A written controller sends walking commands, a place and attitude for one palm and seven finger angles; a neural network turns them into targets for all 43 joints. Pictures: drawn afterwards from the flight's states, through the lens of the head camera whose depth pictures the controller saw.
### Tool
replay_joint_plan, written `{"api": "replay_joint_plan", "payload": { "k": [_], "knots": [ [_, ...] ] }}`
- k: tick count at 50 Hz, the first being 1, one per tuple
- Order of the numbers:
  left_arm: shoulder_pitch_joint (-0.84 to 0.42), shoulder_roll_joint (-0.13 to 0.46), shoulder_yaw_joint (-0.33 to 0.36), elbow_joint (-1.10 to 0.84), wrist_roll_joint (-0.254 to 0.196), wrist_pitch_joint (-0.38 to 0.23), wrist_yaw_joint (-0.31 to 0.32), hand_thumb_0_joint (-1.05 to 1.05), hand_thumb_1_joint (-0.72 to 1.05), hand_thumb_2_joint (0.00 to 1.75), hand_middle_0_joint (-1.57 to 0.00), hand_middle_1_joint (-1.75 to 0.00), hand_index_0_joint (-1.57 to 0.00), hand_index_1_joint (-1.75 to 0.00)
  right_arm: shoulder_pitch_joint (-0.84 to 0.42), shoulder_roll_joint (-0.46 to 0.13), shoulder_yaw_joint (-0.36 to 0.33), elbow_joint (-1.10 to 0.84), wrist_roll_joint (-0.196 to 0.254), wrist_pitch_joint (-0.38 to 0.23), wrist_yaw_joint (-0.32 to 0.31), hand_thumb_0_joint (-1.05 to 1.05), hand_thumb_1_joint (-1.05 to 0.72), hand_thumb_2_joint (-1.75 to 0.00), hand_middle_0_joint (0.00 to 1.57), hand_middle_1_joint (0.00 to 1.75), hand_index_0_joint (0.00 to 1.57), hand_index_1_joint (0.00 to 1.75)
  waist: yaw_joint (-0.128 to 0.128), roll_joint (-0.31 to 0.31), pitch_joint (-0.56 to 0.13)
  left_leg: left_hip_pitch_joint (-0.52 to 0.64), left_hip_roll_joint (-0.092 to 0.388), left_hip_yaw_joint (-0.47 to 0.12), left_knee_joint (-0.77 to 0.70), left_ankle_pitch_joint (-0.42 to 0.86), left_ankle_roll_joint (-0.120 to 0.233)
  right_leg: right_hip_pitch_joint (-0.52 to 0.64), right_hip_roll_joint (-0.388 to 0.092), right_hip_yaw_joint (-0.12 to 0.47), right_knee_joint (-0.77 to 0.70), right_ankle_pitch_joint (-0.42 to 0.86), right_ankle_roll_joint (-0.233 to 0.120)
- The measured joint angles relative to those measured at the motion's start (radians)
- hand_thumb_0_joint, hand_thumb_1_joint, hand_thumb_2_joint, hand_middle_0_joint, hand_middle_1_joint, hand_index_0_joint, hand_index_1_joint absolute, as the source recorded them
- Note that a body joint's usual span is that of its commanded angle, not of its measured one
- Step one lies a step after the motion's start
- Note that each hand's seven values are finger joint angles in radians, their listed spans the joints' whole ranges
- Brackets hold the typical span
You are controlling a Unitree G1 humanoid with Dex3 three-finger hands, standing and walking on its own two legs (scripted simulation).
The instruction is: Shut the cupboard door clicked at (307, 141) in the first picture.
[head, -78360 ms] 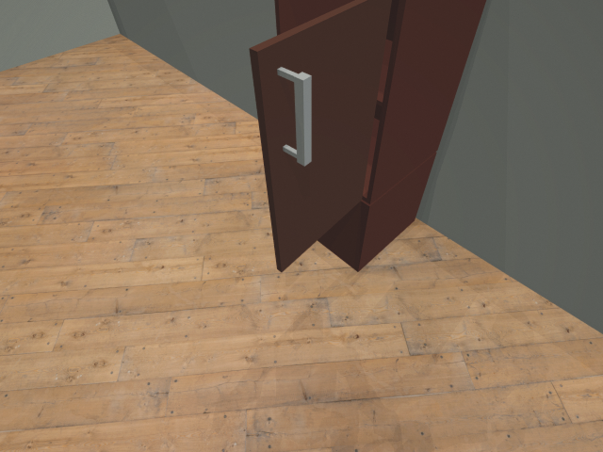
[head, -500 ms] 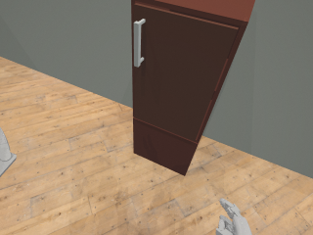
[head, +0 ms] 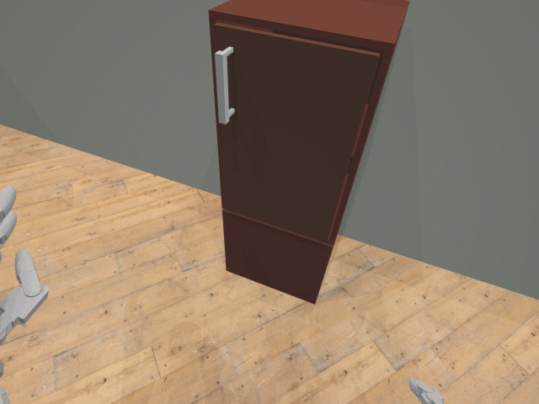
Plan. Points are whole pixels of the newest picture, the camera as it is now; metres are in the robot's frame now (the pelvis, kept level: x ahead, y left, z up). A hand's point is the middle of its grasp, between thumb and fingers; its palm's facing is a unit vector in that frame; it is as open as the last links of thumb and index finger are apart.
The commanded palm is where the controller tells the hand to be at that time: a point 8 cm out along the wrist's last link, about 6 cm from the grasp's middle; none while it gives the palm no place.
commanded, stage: stop stepping back and stand still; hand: left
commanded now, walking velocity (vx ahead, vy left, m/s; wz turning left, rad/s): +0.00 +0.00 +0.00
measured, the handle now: (226, 86) +0.78 +0.15 +0.12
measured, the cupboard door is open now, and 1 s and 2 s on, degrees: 0 0 0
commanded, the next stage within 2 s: let the arm hang, fingers relaxed in 0.04 s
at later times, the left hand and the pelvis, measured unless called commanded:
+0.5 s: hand out of the picture +0.05 +0.18 -0.18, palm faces +0.02 -0.99 -0.17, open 7.1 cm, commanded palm none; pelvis -0.01 +0.00 +0.00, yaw +2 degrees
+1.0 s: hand out of the picture -0.01 +0.19 -0.17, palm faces +0.03 -0.98 -0.21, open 7.4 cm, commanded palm none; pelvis +0.00 +0.01 +0.01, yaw +0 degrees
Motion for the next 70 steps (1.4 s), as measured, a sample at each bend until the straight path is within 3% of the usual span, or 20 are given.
{"api": "replay_joint_plan", "payload": {
  "k": [7, 8, 9, 11, 15, 22, 27, 38, 53, 70],
  "knots": [
    [0.010, 0.030, -0.003, -0.043, -0.004, -0.024, -0.009, 0.01, 0.88, 0.90, -0.21, -0.30, -0.21, -0.31, -0.050, 0.014, 0.004, -0.012, -0.005, 0.005, 0.006, 0.01, -0.90, -0.90, 0.21, 0.30, 0.20, 0.30, 0.010, 0.003, 0.004, 0.004, -0.003, 0.001, -0.008, -0.004, -0.002, 0.006, -0.003, 0.004, -0.014, -0.003, 0.006],
    [-0.014, 0.042, -0.018, 0.006, 0.002, -0.043, -0.018, 0.01, 0.88, 0.90, -0.21, -0.30, -0.21, -0.31, -0.058, 0.008, -0.003, 0.004, 0.001, -0.021, 0.022, 0.01, -0.90, -0.90, 0.21, 0.30, 0.20, 0.30, 0.009, 0.009, 0.000, -0.004, -0.009, -0.003, -0.005, -0.004, 0.001, -0.001, -0.009, 0.000, -0.007, -0.007, 0.009],
    [-0.063, 0.052, -0.054, 0.092, 0.015, -0.030, -0.042, 0.01, 0.89, 0.90, -0.21, -0.30, -0.20, -0.31, -0.073, -0.007, -0.009, 0.029, 0.001, -0.032, 0.043, 0.01, -0.90, -0.90, 0.21, 0.30, 0.20, 0.30, 0.014, 0.019, -0.003, -0.017, -0.020, -0.007, 0.004, -0.004, 0.004, -0.015, -0.019, -0.006, 0.012, -0.015, 0.013],
    [-0.162, 0.047, -0.137, 0.304, 0.033, 0.064, -0.094, 0.00, 0.89, 0.90, -0.21, -0.30, -0.20, -0.30, -0.121, -0.046, -0.010, 0.074, -0.003, -0.006, 0.071, 0.01, -0.90, -0.90, 0.21, 0.30, 0.20, 0.30, 0.022, 0.040, 0.001, -0.036, -0.042, -0.003, 0.022, -0.006, 0.013, -0.050, -0.041, -0.004, 0.067, -0.039, 0.021],
    [-0.273, -0.016, -0.277, 0.730, 0.049, 0.209, -0.148, 0.00, 0.90, 0.90, -0.20, -0.30, -0.19, -0.30, -0.200, -0.082, -0.008, 0.119, -0.014, 0.047, 0.082, 0.00, -0.90, -0.90, 0.21, 0.30, 0.20, 0.30, 0.009, 0.062, 0.043, -0.052, -0.065, 0.020, 0.050, -0.012, 0.027, -0.097, -0.064, 0.019, 0.155, -0.075, 0.034],
    [-0.248, -0.143, -0.403, 1.163, 0.050, 0.249, -0.174, 0.01, 0.90, 0.90, -0.20, -0.30, -0.20, -0.30, -0.142, -0.056, -0.005, 0.195, -0.019, 0.113, 0.079, 0.00, -0.90, -0.90, 0.21, 0.30, 0.20, 0.30, -0.012, -0.016, 0.098, -0.031, -0.050, -0.004, 0.040, -0.003, 0.004, -0.064, -0.049, -0.005, 0.129, -0.063, 0.005],
    [-0.225, -0.137, -0.376, 1.326, 0.038, 0.245, -0.153, -0.01, 0.97, 0.90, -0.21, -0.30, -0.20, -0.30, -0.057, -0.024, 0.000, 0.291, -0.023, 0.143, 0.067, 0.00, -0.90, -0.90, 0.20, 0.30, 0.20, 0.30, 0.008, -0.051, 0.099, -0.004, -0.029, -0.028, 0.000, 0.017, -0.005, -0.012, -0.028, -0.028, 0.043, -0.021, 0.002],
    [-0.183, -0.131, -0.370, 1.509, 0.033, 0.222, -0.152, 0.00, 0.92, 0.90, -0.20, -0.30, -0.20, -0.30, 0.026, 0.017, -0.004, 0.388, -0.015, 0.144, 0.056, 0.00, -0.91, -0.90, 0.20, 0.30, 0.20, 0.30, 0.013, 0.025, 0.070, 0.042, -0.026, -0.016, -0.074, 0.052, 0.003, 0.041, -0.026, -0.015, -0.054, 0.030, 0.008],
    [-0.219, -0.201, -0.376, 1.531, 0.032, 0.203, -0.139, 0.00, 0.91, 0.90, -0.20, -0.30, -0.19, -0.30, 0.045, 0.082, 0.003, 0.435, -0.013, 0.126, 0.050, 0.00, -0.91, -0.90, 0.20, 0.30, 0.20, 0.30, 0.003, 0.016, 0.042, 0.067, -0.040, 0.011, -0.103, 0.056, 0.016, 0.042, -0.041, 0.012, -0.046, 0.022, 0.022],
    [-0.192, -0.218, -0.372, 1.552, 0.034, 0.200, -0.136, 0.00, 0.91, 0.90, -0.20, -0.30, -0.20, -0.30, 0.037, 0.079, -0.005, 0.432, -0.012, 0.122, 0.042, 0.00, -0.91, -0.90, 0.20, 0.30, 0.20, 0.30, 0.006, 0.011, 0.057, 0.071, -0.041, 0.012, -0.110, 0.050, 0.017, 0.045, -0.042, 0.013, -0.052, 0.015, 0.023]
  ]
}}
